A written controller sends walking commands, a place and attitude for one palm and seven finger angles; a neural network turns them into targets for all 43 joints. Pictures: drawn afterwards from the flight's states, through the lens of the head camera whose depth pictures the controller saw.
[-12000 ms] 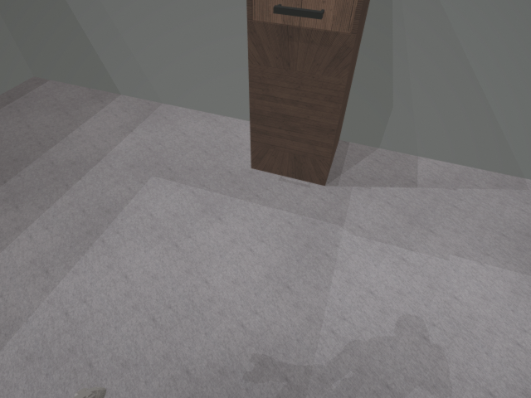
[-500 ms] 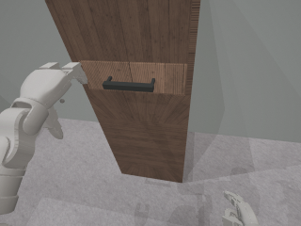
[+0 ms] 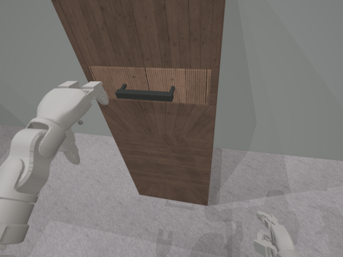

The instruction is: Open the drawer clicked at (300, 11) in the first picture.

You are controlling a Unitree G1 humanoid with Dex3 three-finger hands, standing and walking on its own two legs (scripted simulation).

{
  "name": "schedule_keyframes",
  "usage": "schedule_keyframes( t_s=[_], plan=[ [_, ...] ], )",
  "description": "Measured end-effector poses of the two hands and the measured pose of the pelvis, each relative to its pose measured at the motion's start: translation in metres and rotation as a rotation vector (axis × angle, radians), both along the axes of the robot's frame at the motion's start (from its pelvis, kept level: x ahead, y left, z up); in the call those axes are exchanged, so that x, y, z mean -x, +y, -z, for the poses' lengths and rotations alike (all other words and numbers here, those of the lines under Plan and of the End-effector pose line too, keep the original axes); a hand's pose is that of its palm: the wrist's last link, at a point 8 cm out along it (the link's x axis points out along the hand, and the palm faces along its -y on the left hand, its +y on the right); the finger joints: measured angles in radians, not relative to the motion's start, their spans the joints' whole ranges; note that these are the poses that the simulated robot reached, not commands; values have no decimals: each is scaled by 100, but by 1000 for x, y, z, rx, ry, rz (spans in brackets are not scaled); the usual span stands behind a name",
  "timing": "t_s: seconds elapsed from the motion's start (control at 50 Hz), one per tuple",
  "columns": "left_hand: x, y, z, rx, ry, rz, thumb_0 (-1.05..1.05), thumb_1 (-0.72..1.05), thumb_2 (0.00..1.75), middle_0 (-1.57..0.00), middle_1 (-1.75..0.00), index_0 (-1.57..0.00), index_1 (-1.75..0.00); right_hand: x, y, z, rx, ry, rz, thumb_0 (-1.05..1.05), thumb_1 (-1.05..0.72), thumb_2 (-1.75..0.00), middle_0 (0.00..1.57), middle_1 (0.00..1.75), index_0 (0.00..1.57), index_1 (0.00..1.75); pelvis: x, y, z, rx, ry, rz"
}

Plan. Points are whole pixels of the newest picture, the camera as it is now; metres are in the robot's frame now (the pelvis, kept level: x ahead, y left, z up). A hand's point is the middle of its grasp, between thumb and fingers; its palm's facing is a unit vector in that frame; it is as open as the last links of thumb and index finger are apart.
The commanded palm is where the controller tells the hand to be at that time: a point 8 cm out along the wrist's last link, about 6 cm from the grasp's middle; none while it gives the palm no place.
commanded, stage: move the hooked fingers above the handle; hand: left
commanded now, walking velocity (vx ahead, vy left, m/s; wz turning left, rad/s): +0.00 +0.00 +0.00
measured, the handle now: (145, 91) +0.56 +0.17 +0.09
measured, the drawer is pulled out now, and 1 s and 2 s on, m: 0.00 0.00 0.00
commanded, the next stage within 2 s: none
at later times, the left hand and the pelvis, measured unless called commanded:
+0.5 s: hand (108, 105) +0.40 +0.21 +0.17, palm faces +0.04 -0.05 -1.00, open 13.8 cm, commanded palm +0.38 +0.21 +0.23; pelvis +0.02 +0.01 +0.00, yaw -1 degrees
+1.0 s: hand (126, 98) +0.46 +0.19 +0.14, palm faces -0.02 -0.03 -1.00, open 13.8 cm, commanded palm +0.45 +0.19 +0.21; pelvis +0.05 +0.00 +0.00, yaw +0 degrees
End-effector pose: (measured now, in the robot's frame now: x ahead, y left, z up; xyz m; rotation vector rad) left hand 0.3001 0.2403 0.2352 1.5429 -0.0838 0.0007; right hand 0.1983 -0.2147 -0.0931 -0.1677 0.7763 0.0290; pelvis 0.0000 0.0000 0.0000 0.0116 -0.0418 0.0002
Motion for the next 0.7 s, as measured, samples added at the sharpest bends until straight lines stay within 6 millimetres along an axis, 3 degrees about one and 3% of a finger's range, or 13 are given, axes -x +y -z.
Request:
schedule_keyframes(
  t_s=[0.12,0.28,0.44,0.7],
  plan=[
    [-17,-7,5,11,6,43,0,-50,30,-32,-120,-33,-120,1,-3,0,18,13,4,1,-90,-90,20,30,20,30,-3,-2,0,3,9,-7],
    [-48,-7,6,8,-2,23,0,-50,30,-32,-120,-32,-120,17,-14,11,33,101,44,1,-90,-90,20,30,20,30,-10,0,-1,2,36,-2],
    [-70,-21,15,12,17,73,0,-49,31,-32,-120,-32,-120,27,-19,18,35,163,87,1,-90,-90,20,30,20,30,-20,5,-1,0,60,10],
    [-101,-35,23,10,3,65,0,-50,31,-32,-120,-32,-120,12,-8,22,3,182,86,1,-90,-90,20,30,20,30,-33,7,-1,-2,90,14]
  ],
)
